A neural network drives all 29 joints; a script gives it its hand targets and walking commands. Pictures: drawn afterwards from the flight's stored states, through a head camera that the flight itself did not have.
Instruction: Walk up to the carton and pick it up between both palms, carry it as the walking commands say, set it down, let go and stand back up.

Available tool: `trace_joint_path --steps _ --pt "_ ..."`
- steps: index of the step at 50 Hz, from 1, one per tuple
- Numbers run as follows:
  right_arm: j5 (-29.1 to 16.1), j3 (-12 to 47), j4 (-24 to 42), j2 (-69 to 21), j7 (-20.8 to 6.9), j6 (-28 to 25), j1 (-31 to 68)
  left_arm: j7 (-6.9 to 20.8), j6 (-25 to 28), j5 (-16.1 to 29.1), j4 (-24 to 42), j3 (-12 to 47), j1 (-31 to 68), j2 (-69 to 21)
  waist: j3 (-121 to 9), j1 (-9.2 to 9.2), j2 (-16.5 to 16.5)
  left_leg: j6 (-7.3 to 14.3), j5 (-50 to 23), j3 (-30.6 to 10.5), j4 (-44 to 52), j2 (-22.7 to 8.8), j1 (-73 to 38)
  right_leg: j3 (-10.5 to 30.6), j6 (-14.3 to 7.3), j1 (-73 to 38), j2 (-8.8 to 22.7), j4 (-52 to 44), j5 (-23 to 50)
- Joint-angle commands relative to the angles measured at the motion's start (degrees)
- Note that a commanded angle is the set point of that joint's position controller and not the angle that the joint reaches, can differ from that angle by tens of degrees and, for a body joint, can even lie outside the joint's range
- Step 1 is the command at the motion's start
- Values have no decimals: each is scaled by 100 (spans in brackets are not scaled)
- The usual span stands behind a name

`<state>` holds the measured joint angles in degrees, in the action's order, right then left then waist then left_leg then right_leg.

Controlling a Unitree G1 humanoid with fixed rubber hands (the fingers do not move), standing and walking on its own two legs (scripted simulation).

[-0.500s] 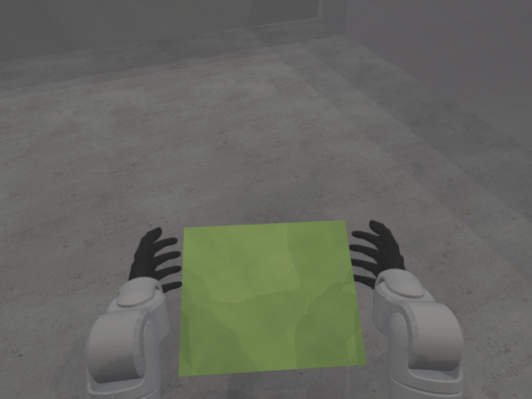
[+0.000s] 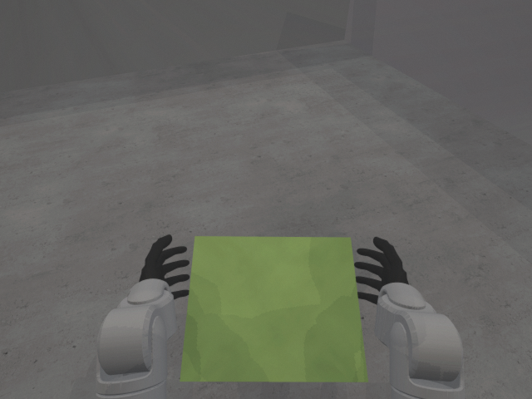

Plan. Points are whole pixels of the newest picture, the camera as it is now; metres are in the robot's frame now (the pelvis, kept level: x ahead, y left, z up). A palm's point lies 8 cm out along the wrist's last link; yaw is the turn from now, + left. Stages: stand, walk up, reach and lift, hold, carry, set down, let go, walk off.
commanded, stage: carry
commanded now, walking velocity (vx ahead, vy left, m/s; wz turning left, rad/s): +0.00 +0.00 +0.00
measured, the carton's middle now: (271, 309) +0.28 +0.00 +0.00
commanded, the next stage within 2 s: none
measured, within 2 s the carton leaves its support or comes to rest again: neither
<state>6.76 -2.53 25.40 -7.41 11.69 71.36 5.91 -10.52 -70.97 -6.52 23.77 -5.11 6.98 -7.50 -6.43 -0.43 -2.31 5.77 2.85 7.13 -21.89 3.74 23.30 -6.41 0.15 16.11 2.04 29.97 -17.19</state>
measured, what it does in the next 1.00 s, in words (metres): steps on the spot: left foot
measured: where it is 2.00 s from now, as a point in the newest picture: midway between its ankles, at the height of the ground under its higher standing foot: outside the picture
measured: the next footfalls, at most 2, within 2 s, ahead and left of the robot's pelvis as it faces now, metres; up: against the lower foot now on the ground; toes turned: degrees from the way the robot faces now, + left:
left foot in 0.64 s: +0.04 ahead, +0.10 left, +0.00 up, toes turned -8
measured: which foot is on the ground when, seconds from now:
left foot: down 0.00-0.52, up 0.54-0.62, down 0.64-1.00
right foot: down 0.00-1.00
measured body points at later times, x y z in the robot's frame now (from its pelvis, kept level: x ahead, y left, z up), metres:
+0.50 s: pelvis -0.05 -0.01 +0.00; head -0.08 -0.01 +0.45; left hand +0.20 +0.17 +0.10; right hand +0.23 -0.14 +0.10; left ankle +0.10 +0.05 -0.73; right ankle -0.02 -0.11 -0.73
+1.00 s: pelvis -0.07 -0.03 +0.00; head -0.08 -0.04 +0.45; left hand +0.20 +0.15 +0.08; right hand +0.23 -0.17 +0.08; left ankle +0.00 +0.08 -0.73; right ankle -0.02 -0.11 -0.73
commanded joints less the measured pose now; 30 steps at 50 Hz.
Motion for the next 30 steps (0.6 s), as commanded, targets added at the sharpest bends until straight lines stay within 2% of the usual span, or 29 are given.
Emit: trace_joint_path --steps 1,4,8,12,15,16,18,19,21,22,24,25,26,27,28,29,30 --pt "-2228 3588 478 -5286 -1498 -104 2617 1456 80 2148 620 3490 2359 -5342 -1184 62 93 -544 1968 -1463 945 -1185 -526 408 -116 -212 404 -442 -869" --pt "-2200 3478 341 -5210 -1506 -50 2597 1414 30 2137 625 3505 2465 -5248 -1088 81 -87 -632 2312 -1437 1149 -1196 -448 213 -127 -176 226 -384 -993" --pt "-2148 3379 286 -5192 -1498 -32 2637 1389 -10 2167 628 3551 2578 -5230 -1084 111 -222 -854 2309 -1099 1148 -1037 -561 25 -188 -166 71 -536 -1100" --pt "-2091 3347 313 -5206 -1469 -31 2650 1384 -37 2205 648 3583 2637 -5252 -1118 85 67 -990 1692 -646 500 -746 -1075 238 -257 293 224 -1031 -1554" --pt "-2047 3300 290 -5176 -1434 -18 2589 1391 -76 2232 633 3602 2706 -5245 -1076 8 423 -818 1453 -702 -248 -742 -1426 571 -245 963 439 -1086 -1823" --pt "-2027 3264 260 -5154 -1423 -10 2562 1396 -98 2234 605 3613 2718 -5236 -1045 -11 389 -770 1475 -769 -318 -768 -1434 574 -233 1116 433 -973 -1870" --pt "-2015 3192 221 -5085 -1413 12 2574 1394 -141 2219 547 3616 2722 -5198 -887 -11 23 -755 1903 -1040 141 -892 -1168 383 -209 1198 215 -524 -1992" --pt "-2026 3173 222 -5054 -1416 23 2636 1385 -156 2196 528 3598 2697 -5163 -792 29 -342 -872 2303 -1183 729 -978 -862 123 -197 982 -34 -260 -1976" --pt "-2079 3185 234 -5041 -1434 40 2781 1358 -137 2162 518 3565 2649 -5132 -923 144 -894 -1193 3014 -1297 1733 -1276 -312 -452 -197 63 -459 473 -1368" --pt "-2109 3215 235 -5095 -1447 38 2814 1351 -110 2174 542 3564 2640 -5135 -1060 197 -885 -1326 3084 -1160 1947 -1328 -166 -559 -227 -368 -506 589 -1167" --pt "-2157 3298 291 -5245 -1464 5 2871 1347 -44 2200 602 3559 2569 -5187 -1191 260 -477 -1494 2846 -629 1724 -1144 -302 -666 -278 -640 -551 147 -1092" --pt "-2174 3330 338 -5293 -1468 -16 2907 1344 -13 2201 626 3545 2499 -5217 -1218 289 -164 -1603 2535 -206 1215 -861 -577 -621 -350 -508 -495 -296 -1193" --pt "-2198 3358 370 -5336 -1467 -36 2899 1343 12 2201 675 3530 2459 -5232 -1161 293 523 -1617 2160 256 9 -422 -1048 -102 -521 108 -108 -1075 -1620" --pt "-2220 3373 349 -5345 -1459 -59 2789 1351 27 2226 748 3535 2543 -5289 -1158 154 1615 -1166 1816 176 -2145 -315 -1765 1099 -682 1381 703 -1650 -1875" --pt "-2140 3321 250 -5369 -1455 -80 2614 1397 -13 2255 759 3609 2656 -5308 -1103 1 1421 -965 1376 -211 -3230 -408 -1839 1571 -766 2148 1243 -1898 -2108" --pt "-2059 3239 180 -5352 -1435 -92 2495 1445 -68 2296 732 3724 2831 -5339 -938 -112 1189 -760 1391 -500 -3234 -534 -1644 1328 -719 2289 1320 -1707 -1820" --pt "-1998 3201 178 -5321 -1415 -100 2446 1474 -106 2335 719 3808 2907 -5376 -815 -173 676 -495 1096 -606 -1898 -701 -1327 821 -410 1772 930 -1065 -1121"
